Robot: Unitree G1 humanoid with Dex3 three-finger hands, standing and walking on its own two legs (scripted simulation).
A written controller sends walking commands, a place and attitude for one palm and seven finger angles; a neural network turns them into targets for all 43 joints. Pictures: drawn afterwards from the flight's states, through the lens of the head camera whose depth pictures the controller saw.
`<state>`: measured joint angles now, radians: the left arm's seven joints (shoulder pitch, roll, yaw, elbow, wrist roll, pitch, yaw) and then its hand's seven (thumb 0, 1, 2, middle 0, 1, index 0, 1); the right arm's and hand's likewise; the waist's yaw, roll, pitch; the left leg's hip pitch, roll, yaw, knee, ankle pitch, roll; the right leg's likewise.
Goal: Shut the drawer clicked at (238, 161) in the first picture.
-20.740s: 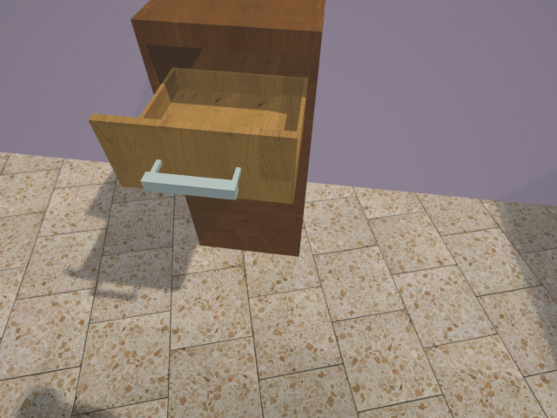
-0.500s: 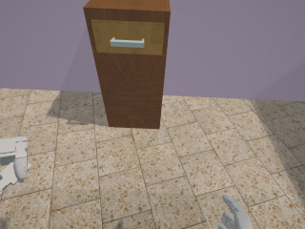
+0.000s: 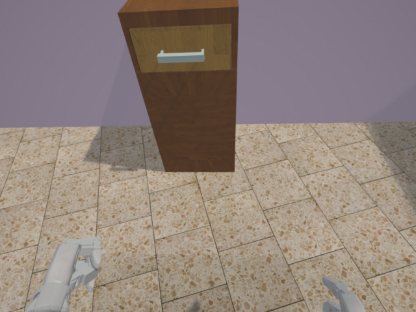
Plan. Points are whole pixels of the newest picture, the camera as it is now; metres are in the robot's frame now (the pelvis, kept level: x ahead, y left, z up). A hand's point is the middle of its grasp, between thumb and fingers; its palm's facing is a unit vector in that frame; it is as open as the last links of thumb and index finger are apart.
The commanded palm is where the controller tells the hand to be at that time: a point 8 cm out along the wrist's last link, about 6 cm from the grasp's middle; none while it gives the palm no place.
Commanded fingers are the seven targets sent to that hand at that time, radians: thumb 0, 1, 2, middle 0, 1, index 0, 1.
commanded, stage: let the arm hang, fingers relaxed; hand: left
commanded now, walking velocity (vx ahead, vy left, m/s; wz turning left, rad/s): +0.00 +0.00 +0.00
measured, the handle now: (181, 54) +1.00 +0.16 +0.02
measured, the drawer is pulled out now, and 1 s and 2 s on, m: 0.00 0.00 0.00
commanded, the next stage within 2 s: look to check the result in 0.96 s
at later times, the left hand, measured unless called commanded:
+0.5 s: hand out of the picture -0.02 +0.21 -0.15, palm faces -0.01 -0.96 -0.29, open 5.9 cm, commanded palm none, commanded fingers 0.00 0.90 0.90 -0.20 -0.30 -0.20 -0.30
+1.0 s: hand out of the picture +0.06 +0.17 -0.15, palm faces -0.01 -0.97 -0.23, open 7.3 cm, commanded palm none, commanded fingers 0.00 0.90 0.90 -0.20 -0.30 -0.20 -0.30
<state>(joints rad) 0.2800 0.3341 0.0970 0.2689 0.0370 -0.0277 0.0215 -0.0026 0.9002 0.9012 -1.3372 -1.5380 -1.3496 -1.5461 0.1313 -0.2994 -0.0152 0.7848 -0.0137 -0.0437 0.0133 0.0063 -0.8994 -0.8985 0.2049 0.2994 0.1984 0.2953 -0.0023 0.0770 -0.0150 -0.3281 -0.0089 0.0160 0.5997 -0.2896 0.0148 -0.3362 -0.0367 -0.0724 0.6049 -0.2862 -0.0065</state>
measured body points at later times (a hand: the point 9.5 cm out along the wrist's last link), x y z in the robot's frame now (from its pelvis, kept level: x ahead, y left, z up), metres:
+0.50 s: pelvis +0.00 -0.01 +0.01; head +0.02 -0.02 +0.46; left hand -0.01 +0.26 -0.13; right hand -0.02 -0.25 -0.15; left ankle +0.02 +0.11 -0.73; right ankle +0.02 -0.11 -0.73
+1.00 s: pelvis +0.01 -0.01 +0.02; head +0.02 -0.02 +0.47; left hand +0.06 +0.23 -0.13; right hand +0.03 -0.24 -0.15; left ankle +0.02 +0.11 -0.73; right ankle +0.02 -0.11 -0.73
